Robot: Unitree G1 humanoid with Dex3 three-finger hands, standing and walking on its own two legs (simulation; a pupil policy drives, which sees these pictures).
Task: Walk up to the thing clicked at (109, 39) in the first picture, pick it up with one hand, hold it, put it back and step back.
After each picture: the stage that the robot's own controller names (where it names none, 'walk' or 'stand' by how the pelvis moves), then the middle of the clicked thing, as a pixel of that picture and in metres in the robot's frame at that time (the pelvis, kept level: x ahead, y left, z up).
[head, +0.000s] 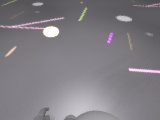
stand; (110, 38) +1.85 -0.47 -0.66
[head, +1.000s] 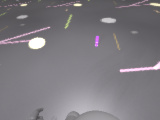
walk; (96, 41) +1.77 -0.05 -0.63
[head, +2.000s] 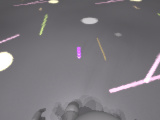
walk; (79, 52) +1.20 +0.26 -0.65
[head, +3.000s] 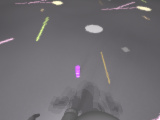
walk; (77, 71) +0.77 +0.18 -0.63
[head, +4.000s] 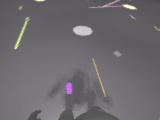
walk; (69, 88) +0.46 +0.18 -0.64
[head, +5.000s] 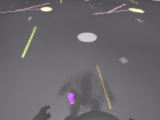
stand; (71, 99) +0.37 +0.20 -0.65
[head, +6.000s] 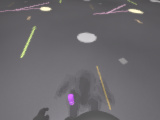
stand; (71, 99) +0.36 +0.19 -0.66
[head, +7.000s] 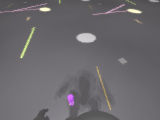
stand; (71, 100) +0.35 +0.19 -0.66
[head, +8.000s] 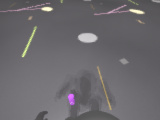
stand; (71, 99) +0.36 +0.18 -0.66
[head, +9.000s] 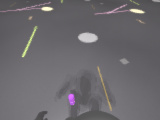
stand; (71, 99) +0.36 +0.18 -0.66
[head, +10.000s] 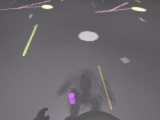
go down; (72, 98) +0.36 +0.18 -0.66
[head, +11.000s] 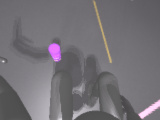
go down; (56, 54) +0.45 +0.22 -0.24
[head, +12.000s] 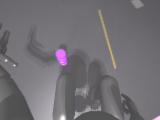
close in; (62, 58) +0.45 +0.21 -0.26
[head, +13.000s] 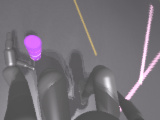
close in; (34, 50) +0.44 +0.26 -0.16
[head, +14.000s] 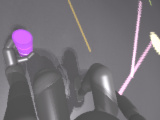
close; (25, 48) +0.44 +0.27 -0.16
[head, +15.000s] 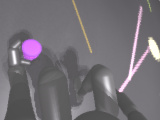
lift; (30, 53) +0.39 +0.26 -0.17
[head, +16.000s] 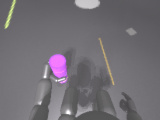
lift; (60, 71) +0.32 +0.18 +0.03
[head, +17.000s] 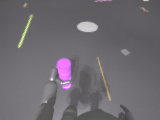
hold; (65, 76) +0.31 +0.16 +0.03
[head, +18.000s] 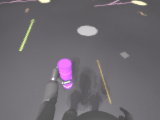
hold; (66, 76) +0.31 +0.15 +0.03
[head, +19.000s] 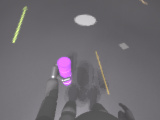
crouch; (65, 73) +0.34 +0.15 -0.01
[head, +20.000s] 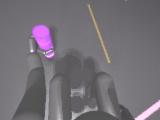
lower; (46, 45) +0.49 +0.22 -0.05
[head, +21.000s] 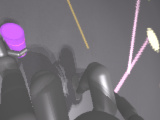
lower; (17, 44) +0.46 +0.28 -0.16
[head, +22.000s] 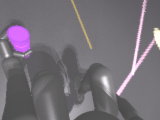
lower; (22, 45) +0.44 +0.28 -0.17
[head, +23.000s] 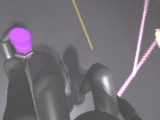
lower; (23, 47) +0.44 +0.28 -0.16
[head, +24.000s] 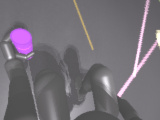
lower; (24, 47) +0.43 +0.28 -0.17
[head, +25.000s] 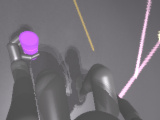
open; (30, 49) +0.43 +0.25 -0.17
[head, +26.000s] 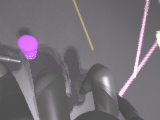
rise; (29, 50) +0.42 +0.26 -0.17
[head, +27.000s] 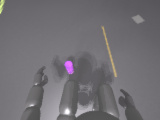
walk; (69, 68) +0.44 +0.19 -0.39
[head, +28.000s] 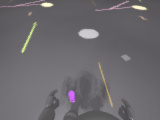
stand; (72, 97) +0.37 +0.17 -0.60
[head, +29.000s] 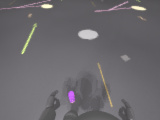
stand; (71, 97) +0.38 +0.18 -0.60
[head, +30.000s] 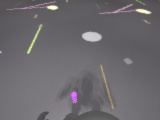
stand; (74, 97) +0.38 +0.16 -0.65
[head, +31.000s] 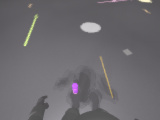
walk; (75, 88) +0.43 +0.13 -0.62
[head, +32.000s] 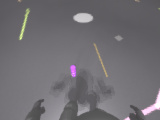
walk; (73, 71) +0.63 +0.21 -0.63
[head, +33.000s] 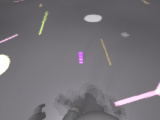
walk; (80, 58) +0.98 +0.21 -0.63
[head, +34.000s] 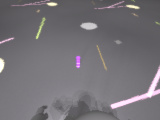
stand; (78, 62) +1.01 +0.19 -0.65
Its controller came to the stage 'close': yes
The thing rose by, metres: 0.69
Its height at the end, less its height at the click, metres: +0.00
